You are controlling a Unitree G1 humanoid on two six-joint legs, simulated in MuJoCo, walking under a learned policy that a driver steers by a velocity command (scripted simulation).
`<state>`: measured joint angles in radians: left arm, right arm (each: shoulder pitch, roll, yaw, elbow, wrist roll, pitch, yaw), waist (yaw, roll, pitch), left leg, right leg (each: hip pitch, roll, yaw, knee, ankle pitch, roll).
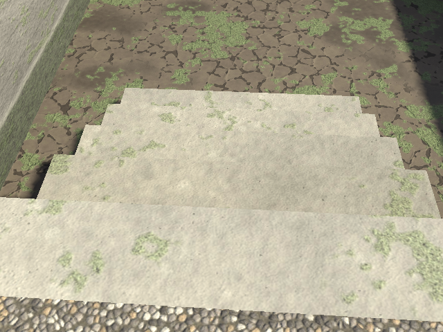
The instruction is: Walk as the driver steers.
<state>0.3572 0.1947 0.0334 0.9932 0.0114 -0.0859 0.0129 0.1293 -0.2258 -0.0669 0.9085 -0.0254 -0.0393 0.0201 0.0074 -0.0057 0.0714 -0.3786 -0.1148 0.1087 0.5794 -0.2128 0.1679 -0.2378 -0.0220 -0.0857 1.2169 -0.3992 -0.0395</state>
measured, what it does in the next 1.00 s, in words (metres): walks ahead: right foot, then left foot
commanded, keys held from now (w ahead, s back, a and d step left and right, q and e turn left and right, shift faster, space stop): w+q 0.04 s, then q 0.14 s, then no key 0.52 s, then w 0.30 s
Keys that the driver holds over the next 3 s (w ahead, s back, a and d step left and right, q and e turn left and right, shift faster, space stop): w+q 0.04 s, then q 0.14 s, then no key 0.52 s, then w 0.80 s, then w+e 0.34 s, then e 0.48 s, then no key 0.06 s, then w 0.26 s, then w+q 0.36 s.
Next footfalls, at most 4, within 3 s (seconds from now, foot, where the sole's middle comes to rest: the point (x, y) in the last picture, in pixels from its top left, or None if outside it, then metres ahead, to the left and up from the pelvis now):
0.40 right None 0.36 -0.08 -0.76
0.76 left None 0.22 0.09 -0.76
1.10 right None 0.38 -0.11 -0.76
1.56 left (191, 264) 0.66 0.13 -0.76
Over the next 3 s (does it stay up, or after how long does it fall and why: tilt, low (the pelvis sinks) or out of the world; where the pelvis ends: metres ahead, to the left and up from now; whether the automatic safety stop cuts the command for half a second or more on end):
stays up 0.83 0.02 0.01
